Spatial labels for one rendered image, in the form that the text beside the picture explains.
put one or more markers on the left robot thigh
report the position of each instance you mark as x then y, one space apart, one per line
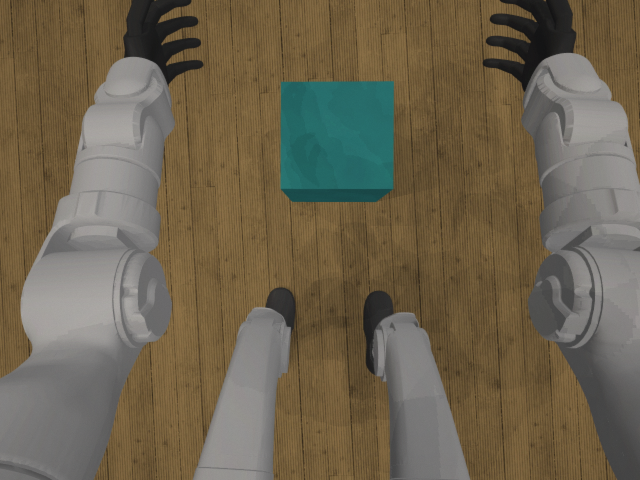
240 440

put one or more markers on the robot left forearm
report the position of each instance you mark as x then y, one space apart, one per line
118 166

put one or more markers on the carton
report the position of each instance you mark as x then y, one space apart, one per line
337 140

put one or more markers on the robot left upper arm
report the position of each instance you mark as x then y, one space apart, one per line
88 315

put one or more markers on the robot right hand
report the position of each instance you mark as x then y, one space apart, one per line
552 34

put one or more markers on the robot left hand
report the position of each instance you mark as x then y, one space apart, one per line
144 35

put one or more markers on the robot right upper arm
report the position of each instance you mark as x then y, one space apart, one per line
587 300

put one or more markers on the robot right forearm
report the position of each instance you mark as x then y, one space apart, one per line
586 165

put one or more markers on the robot right foot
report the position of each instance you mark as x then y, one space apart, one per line
378 305

